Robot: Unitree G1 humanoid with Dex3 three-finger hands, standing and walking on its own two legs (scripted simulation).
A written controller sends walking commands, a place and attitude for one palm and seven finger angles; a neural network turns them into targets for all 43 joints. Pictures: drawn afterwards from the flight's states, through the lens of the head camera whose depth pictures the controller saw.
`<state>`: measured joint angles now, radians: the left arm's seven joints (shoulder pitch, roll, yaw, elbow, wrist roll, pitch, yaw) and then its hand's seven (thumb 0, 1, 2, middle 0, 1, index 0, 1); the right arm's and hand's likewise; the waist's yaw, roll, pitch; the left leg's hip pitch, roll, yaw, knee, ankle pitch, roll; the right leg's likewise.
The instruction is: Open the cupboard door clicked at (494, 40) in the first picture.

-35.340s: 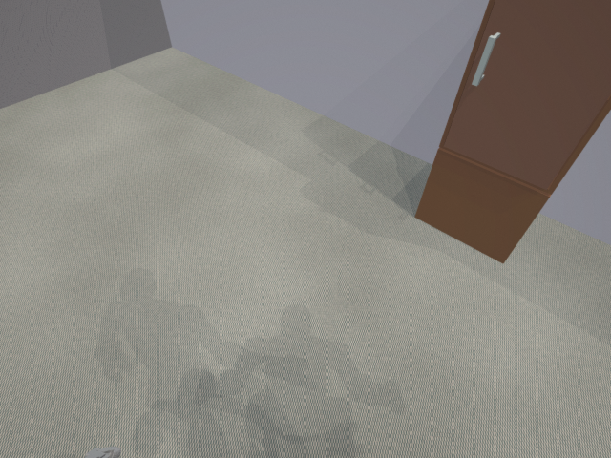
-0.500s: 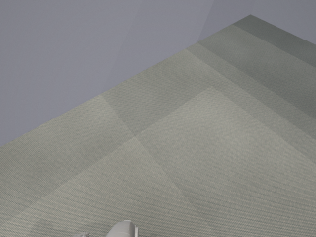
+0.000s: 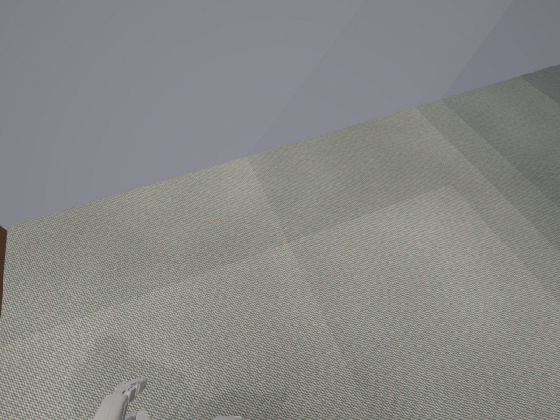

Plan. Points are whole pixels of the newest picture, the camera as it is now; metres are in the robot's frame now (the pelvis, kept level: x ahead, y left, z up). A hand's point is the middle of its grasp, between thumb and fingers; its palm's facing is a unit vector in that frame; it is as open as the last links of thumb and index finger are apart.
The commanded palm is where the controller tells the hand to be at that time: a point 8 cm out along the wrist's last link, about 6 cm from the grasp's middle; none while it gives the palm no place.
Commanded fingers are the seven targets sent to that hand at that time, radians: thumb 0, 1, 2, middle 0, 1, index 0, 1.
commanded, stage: turn to face it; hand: left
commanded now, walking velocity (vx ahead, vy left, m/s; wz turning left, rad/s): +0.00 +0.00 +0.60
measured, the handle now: out of the picture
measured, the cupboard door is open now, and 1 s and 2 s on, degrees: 47 47 47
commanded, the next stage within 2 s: take the last steps up to it in 1.86 s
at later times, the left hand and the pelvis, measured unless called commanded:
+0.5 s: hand out of the picture -0.01 +0.23 -0.18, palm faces +0.36 -0.90 -0.24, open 7.4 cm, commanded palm none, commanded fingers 0.00 0.90 0.90 -0.20 -0.30 -0.20 -0.30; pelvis +0.02 +0.01 +0.00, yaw +20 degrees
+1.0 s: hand out of the picture +0.04 +0.17 -0.14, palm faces +0.57 -0.78 -0.26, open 7.4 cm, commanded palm none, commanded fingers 0.00 0.90 0.90 -0.20 -0.30 -0.20 -0.30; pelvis +0.06 -0.04 +0.01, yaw +37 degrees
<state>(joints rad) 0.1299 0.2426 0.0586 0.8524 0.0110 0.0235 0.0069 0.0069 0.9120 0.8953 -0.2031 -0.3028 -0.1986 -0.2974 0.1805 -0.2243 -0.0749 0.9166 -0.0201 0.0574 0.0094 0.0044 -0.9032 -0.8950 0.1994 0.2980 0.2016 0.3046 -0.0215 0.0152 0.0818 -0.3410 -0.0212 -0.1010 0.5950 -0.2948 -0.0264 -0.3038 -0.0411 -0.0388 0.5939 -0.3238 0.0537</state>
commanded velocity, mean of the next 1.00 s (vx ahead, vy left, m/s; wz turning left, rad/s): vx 0.00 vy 0.00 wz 0.60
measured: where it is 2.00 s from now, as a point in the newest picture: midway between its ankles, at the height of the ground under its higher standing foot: outside the picture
